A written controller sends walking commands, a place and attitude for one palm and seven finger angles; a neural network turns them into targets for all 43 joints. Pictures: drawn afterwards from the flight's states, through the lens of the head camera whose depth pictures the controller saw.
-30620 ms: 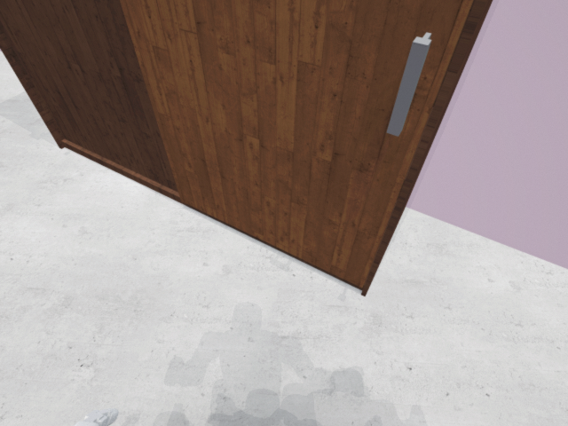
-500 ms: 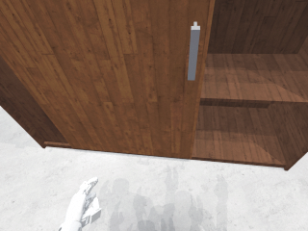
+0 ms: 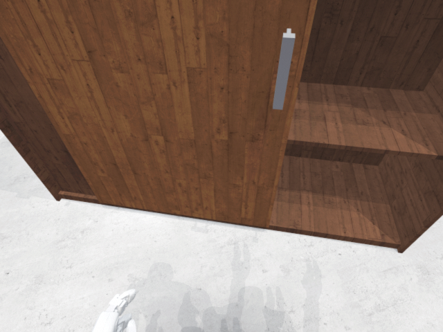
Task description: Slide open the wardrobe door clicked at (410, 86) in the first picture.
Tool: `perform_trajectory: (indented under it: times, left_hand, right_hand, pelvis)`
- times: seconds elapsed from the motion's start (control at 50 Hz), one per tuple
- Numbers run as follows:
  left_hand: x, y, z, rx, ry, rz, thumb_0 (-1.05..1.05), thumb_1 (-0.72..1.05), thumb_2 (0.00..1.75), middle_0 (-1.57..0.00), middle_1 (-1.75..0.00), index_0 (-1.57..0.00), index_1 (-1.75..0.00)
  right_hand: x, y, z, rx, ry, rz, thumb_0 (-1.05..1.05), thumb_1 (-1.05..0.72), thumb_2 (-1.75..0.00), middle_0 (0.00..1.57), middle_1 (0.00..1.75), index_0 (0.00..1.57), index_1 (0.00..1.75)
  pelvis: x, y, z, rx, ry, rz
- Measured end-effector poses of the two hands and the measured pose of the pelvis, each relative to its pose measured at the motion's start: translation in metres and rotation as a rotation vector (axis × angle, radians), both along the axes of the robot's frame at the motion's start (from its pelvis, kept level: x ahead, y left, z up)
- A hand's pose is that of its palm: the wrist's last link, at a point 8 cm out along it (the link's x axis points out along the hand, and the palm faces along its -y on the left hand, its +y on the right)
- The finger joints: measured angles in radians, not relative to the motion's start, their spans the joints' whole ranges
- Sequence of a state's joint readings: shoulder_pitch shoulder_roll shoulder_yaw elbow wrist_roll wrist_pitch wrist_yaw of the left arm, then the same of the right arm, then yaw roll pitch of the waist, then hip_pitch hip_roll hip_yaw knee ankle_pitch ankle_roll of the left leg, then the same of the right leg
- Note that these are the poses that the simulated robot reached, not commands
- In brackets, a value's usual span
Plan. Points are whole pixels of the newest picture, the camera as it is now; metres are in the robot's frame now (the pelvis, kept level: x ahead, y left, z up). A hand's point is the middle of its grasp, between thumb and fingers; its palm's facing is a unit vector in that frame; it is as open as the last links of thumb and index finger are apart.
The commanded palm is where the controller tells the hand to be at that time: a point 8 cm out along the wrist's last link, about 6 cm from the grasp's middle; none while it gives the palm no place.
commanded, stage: stop stepping back and stand still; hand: right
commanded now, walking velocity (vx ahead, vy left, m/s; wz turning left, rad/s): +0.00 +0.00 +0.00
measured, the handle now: (283, 70) +0.72 -0.10 +0.14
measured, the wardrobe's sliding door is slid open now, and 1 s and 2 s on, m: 0.62 0.62 0.62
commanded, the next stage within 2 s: let the arm hang, fingers relaxed in 0.04 s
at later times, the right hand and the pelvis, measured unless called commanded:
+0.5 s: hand out of the picture +0.04 -0.18 -0.17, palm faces +0.04 +0.98 -0.18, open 6.9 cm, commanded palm none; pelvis +0.00 +0.00 +0.01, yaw -4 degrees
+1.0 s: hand out of the picture +0.05 -0.19 -0.16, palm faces +0.05 +0.98 -0.21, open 7.4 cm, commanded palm none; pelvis +0.01 -0.01 +0.02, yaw -3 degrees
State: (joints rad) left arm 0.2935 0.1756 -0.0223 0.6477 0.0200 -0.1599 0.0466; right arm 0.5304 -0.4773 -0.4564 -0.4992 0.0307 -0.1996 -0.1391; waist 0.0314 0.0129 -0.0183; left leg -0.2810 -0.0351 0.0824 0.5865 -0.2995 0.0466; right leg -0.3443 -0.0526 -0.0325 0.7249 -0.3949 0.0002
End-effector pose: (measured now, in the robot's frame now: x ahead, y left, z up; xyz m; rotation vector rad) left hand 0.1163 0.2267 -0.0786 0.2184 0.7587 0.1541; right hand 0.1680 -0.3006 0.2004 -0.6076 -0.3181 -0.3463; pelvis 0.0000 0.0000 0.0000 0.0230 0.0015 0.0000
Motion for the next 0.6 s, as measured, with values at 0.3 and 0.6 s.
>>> perform_trajectory:
  times: [0.3,0.6]
  left_hand:
    - [0.027,0.006,-0.016,0.043,0.159,-0.072,0.01,0.90,0.90,-0.21,-0.30,-0.20,-0.30]
    - [-0.077,0.010,-0.045,-0.007,0.617,0.032,0.00,0.90,0.90,-0.20,-0.30,-0.20,-0.30]
  right_hand:
    - [0.005,-0.008,-0.229,0.442,0.905,-0.173,0.00,-0.90,-0.90,0.19,0.30,0.19,0.30]
    - [-0.171,0.055,-0.333,0.660,1.623,-0.363,-0.01,-0.97,-0.90,0.20,0.30,0.20,0.30]
  pelvis:
    - [0.005,-0.021,0.004,-0.014,0.012,-0.064]
    - [0.006,-0.002,0.013,-0.008,0.008,-0.066]
